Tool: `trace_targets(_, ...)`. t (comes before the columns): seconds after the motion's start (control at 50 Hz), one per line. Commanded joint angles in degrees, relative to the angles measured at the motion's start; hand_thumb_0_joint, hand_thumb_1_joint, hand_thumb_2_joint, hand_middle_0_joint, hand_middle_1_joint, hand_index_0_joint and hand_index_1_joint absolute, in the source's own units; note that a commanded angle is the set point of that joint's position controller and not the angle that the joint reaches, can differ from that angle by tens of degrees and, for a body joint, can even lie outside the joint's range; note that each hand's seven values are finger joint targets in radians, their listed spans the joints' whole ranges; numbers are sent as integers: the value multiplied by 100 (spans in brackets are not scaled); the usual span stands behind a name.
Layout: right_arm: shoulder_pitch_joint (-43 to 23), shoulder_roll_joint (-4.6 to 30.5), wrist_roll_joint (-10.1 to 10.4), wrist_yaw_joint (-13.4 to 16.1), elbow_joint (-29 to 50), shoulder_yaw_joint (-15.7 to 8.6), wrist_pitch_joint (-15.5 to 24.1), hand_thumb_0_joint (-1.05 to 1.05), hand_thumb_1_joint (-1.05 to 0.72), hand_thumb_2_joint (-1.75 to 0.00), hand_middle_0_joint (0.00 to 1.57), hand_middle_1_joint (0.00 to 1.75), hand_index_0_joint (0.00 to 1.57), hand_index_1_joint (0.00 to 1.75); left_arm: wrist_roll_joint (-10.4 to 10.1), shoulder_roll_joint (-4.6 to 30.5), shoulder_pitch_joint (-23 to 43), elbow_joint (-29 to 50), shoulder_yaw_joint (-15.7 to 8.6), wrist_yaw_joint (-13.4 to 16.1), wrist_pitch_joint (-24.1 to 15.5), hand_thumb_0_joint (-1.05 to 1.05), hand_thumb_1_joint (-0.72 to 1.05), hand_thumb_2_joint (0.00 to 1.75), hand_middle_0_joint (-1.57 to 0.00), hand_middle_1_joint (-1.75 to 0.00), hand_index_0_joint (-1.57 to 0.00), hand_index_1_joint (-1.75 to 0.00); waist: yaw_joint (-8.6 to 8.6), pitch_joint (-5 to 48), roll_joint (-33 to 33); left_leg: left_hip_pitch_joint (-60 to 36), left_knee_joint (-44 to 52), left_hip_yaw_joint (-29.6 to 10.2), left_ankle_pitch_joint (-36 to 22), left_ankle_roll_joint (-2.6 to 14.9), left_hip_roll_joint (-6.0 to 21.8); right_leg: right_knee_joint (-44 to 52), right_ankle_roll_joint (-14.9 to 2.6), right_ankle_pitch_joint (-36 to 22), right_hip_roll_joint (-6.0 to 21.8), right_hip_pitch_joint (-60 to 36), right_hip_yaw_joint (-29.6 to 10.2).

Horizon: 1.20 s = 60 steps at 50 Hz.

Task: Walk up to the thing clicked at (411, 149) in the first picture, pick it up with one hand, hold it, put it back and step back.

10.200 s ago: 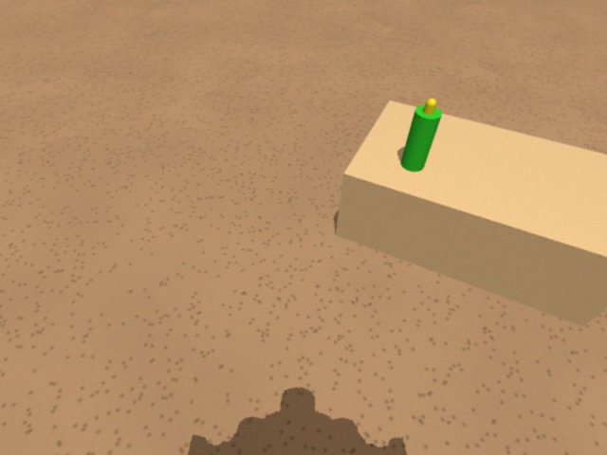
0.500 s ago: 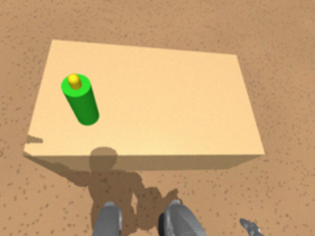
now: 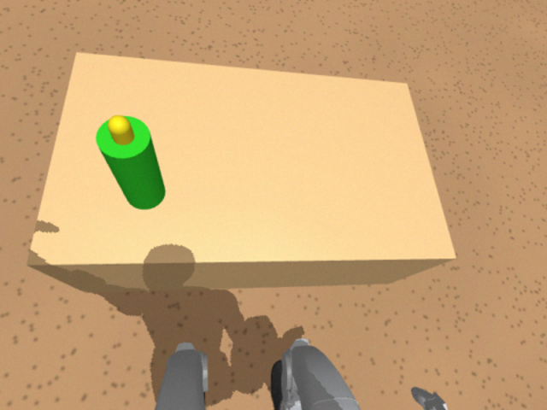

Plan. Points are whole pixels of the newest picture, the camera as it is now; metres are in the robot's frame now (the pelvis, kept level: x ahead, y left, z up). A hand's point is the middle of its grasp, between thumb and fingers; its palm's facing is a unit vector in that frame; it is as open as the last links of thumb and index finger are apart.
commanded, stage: go down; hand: left
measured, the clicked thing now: (134, 162) +0.56 +0.22 -0.19
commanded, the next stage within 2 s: none
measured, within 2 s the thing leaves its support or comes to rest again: neither
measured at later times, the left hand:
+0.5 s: hand out of the picture +0.45 +0.42 +0.07, palm faces +0.32 -0.95 -0.04, open 17.4 cm
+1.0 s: hand out of the picture +0.47 +0.43 +0.07, palm faces +0.32 -0.95 -0.02, open 17.4 cm
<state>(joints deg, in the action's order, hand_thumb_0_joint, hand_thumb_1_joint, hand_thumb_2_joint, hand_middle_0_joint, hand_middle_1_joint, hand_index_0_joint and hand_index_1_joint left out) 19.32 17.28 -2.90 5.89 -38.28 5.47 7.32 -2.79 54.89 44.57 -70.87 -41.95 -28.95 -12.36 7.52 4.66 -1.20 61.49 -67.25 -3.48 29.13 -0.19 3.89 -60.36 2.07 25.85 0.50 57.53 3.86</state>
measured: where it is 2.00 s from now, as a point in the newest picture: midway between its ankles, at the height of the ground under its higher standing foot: outside the picture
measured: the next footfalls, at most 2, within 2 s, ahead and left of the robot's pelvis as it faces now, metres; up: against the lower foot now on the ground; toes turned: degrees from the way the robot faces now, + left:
none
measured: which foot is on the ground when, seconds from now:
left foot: down 0.00-1.00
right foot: down 0.00-1.00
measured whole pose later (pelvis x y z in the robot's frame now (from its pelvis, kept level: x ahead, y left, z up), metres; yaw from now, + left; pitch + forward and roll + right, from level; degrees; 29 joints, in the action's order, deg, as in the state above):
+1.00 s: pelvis +0.00 +0.01 -0.02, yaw -1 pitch +27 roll -7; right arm 19.0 17.2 -3.3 4.4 -36.9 7.8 5.1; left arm -2.7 61.8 53.6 -73.8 -43.7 -29.8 -14.4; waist 10.0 4.1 -1.0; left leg 68.7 -72.0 -4.7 30.6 0.1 4.1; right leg -63.6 2.2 26.7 0.1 63.8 4.7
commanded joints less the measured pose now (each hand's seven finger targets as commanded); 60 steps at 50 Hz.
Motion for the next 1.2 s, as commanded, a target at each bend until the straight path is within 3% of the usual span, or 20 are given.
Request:
trace_targets(0.0,943,1274,-3,105,278,-465,107,0,-89,-90,20,30,20,30,-158,2464,1853,1181,-190,-35,-394,0,-52,5,-7,-2,-5,-4,-119,2595,1576,-2340,819,-56,-2153,35,-112,550,-371,-1242,-149,-763,-70)
trace_targets(0.14,1079,1335,-14,53,191,-427,51,0,-89,-90,20,30,20,30,-172,2569,1927,1007,-231,-67,-419,0,-52,8,-6,-3,-4,-5,-99,2725,1783,-2647,719,-219,-2748,-63,-42,393,-408,-1373,-194,-343,47)
trace_targets(0.3,1076,1322,-12,36,222,-384,-10,0,-89,-90,20,30,20,30,-148,2866,2088,992,-366,-63,-490,0,-50,8,-6,-4,-5,-6,-89,2748,1641,-2233,659,-135,-2235,19,-107,405,-380,-1254,-187,-565,-11)
trace_targets(0.32,1173,1301,-12,22,113,-365,-24,0,-89,-90,20,30,20,30,-159,2681,2023,829,-252,-80,-475,0,-52,9,-6,-5,-4,-6,-22,2711,1577,-2206,649,-146,-2277,26,-96,374,-383,-1291,-186,-542,1)
trace_targets(0.34,1092,1325,-17,26,211,-382,-33,0,-89,-90,20,30,20,30,-149,2869,2205,1093,-351,-78,-511,0,-52,8,-7,-5,-5,-6,-81,2783,1700,-2250,628,-131,-2301,22,-104,378,-380,-1299,-177,-505,-18)
trace_targets(0.44,1031,1334,-15,25,278,-337,-45,0,-89,-90,20,30,20,30,-141,2971,2220,996,-367,-99,-513,0,-53,7,-7,-5,-6,-6,-36,2803,1791,-2310,552,-145,-2447,20,-91,352,-374,-1345,-177,-419,-24)
trace_targets(0.62,1140,1347,-29,5,233,-321,-79,0,-89,-90,20,30,20,30,-136,2942,2361,960,-295,-119,-496,0,-53,8,-7,-5,-5,-7,6,2796,1910,-2411,478,-205,-2651,-9,-68,277,-389,-1368,-192,-179,16)
trace_targets(0.7,1076,1332,-16,0,284,-306,-101,0,-89,-90,20,30,20,30,-138,3046,2478,1003,-341,-97,-537,0,-53,8,-7,-5,-5,-7,33,2805,1836,-2208,520,-179,-2228,19,-79,300,-381,-1207,-196,-324,-18)
trace_targets(0.72,1089,1302,-24,5,275,-286,-112,0,-89,-90,20,30,20,30,-162,2914,2424,876,-298,-109,-528,0,-54,8,-7,-6,-5,-7,82,2802,1813,-2148,480,-166,-2257,29,-88,300,-370,-1273,-194,-365,-19)
trace_targets(0.82,1091,1340,-28,-10,280,-269,-129,0,-89,-90,20,30,20,30,-148,3084,2465,969,-347,-93,-544,0,-54,8,-7,-5,-5,-7,38,2897,1879,-2303,418,-220,-2677,13,-60,215,-373,-1437,-191,-282,2)
trace_targets(0.84,1194,1307,-27,-19,150,-260,-147,0,-89,-90,20,30,20,30,-176,2830,2422,817,-224,-118,-542,0,-55,8,-7,-6,-5,-8,92,2881,1867,-2370,381,-258,-2812,-10,-46,185,-382,-1471,-208,-133,36)
trace_targets(0.86,1178,1336,-40,-38,140,-275,-155,0,-89,-90,20,30,20,30,-175,2860,2523,952,-207,-123,-568,0,-55,8,-7,-5,-5,-7,70,2864,2043,-2524,402,-315,-2947,-57,-12,139,-402,-1419,-217,112,64)
trace_targets(0.88,1056,1390,-41,-36,298,-288,-140,0,-89,-90,20,30,20,30,-161,3153,2606,1108,-384,-91,-596,0,-54,8,-7,-5,-5,-7,14,2974,2145,-2612,405,-328,-2966,-69,-8,129,-407,-1387,-206,85,64)
trace_targets(0.92,1154,1373,-38,-31,240,-281,-161,0,-89,-90,20,30,20,30,-153,3031,2626,930,-321,-95,-581,0,-52,8,-7,-5,-5,-6,82,3014,1969,-2619,365,-319,-3007,-47,-7,153,-400,-1449,-221,36,66)
trace_targets(0.96,1107,1348,-43,-46,249,-262,-156,0,-89,-90,20,30,20,30,-183,2957,2597,901,-317,-99,-599,0,-56,9,-6,-5,-5,-7,82,2844,1990,-2432,381,-309,-2779,-47,-21,133,-403,-1335,-215,69,51)
trace_targets(1.02,1084,1364,-27,-47,301,-262,-182,0,-88,-90,20,30,20,30,-143,3154,2629,857,-406,-63,-611,0,-53,9,-6,-5,-5,-7,62,2930,1871,-2302,366,-294,-2571,-19,-33,145,-395,-1267,-225,-7,46)
trace_targets(1.06,1125,1325,-52,-52,288,-248,-201,0,-89,-90,20,30,20,30,-154,3087,2762,982,-329,-55,-642,0,-53,9,-7,-5,-5,-7,94,2976,1868,-2109,336,-213,-2424,29,-71,162,-380,-1341,-202,-243,-17)
trace_targets(1.1,1158,1341,-41,-53,219,-238,-213,0,-89,-90,20,30,20,30,-172,2984,2595,797,-327,-67,-633,0,-53,9,-6,-6,-5,-7,118,2983,1905,-2300,272,-276,-2794,-10,-32,90,-385,-1438,-218,21,37)
trace_targets(1.14,1200,1342,-53,-70,208,-214,-226,0,-89,-90,20,30,20,30,-170,3031,2641,825,-304,-68,-643,0,-53,9,-6,-5,-5,-7,95,2971,1992,-2360,258,-310,-2987,-28,-24,59,-391,-1485,-221,77,55)
trace_targets(1.18,1104,1383,-47,-69,304,-227,-227,0,-88,-90,20,30,20,30,-150,3224,2713,927,-442,-30,-678,0,-52,9,-6,-5,-5,-6,74,3072,2016,-2513,210,-331,-3112,-39,0,38,-387,-1505,-229,173,59)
